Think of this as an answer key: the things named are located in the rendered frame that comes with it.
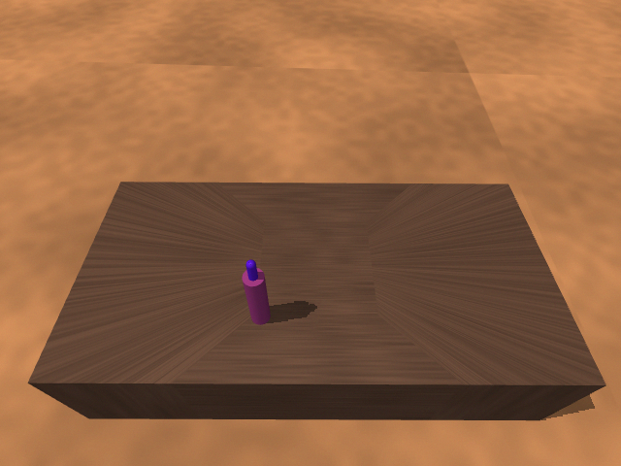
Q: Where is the bottle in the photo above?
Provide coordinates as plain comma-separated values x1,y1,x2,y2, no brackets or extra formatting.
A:
242,259,271,325

